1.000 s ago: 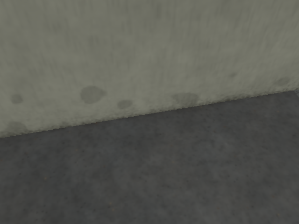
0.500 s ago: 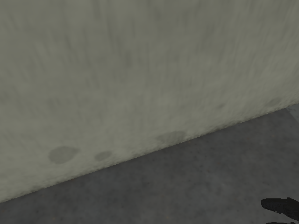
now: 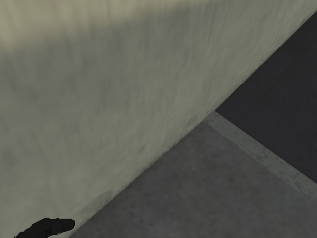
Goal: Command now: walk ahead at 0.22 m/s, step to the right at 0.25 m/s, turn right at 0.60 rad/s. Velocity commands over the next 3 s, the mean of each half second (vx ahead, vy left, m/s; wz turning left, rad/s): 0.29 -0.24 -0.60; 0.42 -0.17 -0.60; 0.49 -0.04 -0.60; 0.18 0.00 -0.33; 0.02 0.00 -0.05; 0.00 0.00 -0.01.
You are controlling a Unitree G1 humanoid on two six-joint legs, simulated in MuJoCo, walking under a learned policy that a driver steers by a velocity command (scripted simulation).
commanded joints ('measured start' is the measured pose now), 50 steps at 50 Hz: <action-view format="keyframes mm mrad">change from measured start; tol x32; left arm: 1 -10 90 41 -83 -5 -18 -10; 50 218 175 42 33 -10 -92 97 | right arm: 1 -94 -243 -65 -90 16 -15 -9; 50 -215 -119 23 -196 -52 -78 84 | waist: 1 86 192 -24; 6 124 -265 -373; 22 50 297 -87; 38 145 272 -64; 41 147 -332 -202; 50 66 -36 -77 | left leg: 1 -55 217 -36 -1 721 120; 4 -164 135 -4 471 862 98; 6 -801 -161 -108 1152 -401 25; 19 -54 -42 -222 220 206 72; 22 -32 449 -948 -142 -403 324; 36 -179 215 -73 -168 221 117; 39 -165 175 14 219 638 91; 41 -759 -24 -51 893 -334 5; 50 -648 4 -260 618 109 39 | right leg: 1 170 25 -63 -118 -79 -36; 4 556 165 -95 -263 -87 -138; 6 984 -210 628 -357 90 -511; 18 172 38 357 -371 -366 -273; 25 -200 61 131 496 -327 -12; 39 533 130 -141 -165 -185 -101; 41 906 -94 453 -279 -248 -294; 43 844 -209 740 -517 -642 -372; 50 439 -78 385 -493 -92 -311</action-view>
